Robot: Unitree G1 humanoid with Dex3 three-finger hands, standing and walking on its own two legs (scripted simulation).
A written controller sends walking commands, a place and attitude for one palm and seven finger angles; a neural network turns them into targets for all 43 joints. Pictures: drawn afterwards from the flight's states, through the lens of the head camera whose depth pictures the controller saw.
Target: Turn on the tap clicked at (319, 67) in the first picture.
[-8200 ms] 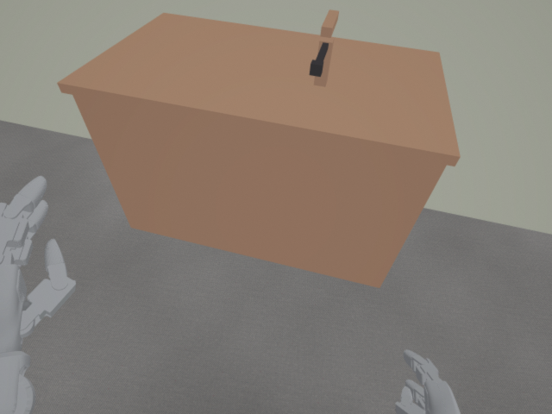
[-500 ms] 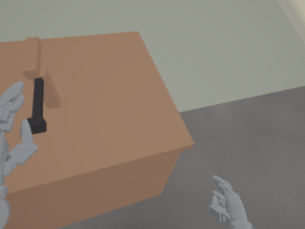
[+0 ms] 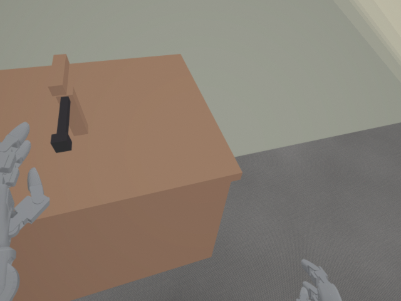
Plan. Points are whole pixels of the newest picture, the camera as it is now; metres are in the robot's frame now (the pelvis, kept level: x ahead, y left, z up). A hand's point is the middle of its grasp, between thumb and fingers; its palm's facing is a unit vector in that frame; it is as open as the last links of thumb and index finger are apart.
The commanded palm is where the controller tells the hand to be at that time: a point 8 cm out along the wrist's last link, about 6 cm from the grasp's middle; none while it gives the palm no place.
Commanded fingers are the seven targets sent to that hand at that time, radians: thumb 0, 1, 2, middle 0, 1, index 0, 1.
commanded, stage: come to a stop and stand still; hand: left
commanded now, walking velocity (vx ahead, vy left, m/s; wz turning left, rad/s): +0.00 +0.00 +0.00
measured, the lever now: (61, 142) +0.36 +0.31 +0.12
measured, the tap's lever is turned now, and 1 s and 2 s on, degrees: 0 0 0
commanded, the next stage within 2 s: look again from close up in 1.54 s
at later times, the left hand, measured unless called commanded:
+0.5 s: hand (11, 204) +0.19 +0.29 +0.17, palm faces +0.44 -0.82 -0.38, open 7.5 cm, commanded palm +0.14 +0.31 +0.18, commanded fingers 0.00 0.90 0.90 -0.20 -0.30 -0.20 -0.30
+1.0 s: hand (32, 168) +0.26 +0.29 +0.17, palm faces +0.39 -0.82 -0.43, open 7.4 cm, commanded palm +0.20 +0.33 +0.18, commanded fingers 0.00 0.90 0.90 -0.20 -0.30 -0.20 -0.30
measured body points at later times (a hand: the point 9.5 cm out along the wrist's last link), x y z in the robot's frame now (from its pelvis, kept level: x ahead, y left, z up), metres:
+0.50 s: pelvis -0.01 +0.03 -0.01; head +0.00 +0.06 +0.44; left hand +0.16 +0.33 +0.19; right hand +0.15 -0.18 -0.08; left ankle +0.06 +0.10 -0.74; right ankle +0.04 -0.10 -0.74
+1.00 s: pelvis +0.05 +0.04 +0.00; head +0.08 +0.06 +0.45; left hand +0.23 +0.34 +0.19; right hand +0.24 -0.17 -0.07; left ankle +0.06 +0.10 -0.74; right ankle +0.03 -0.09 -0.74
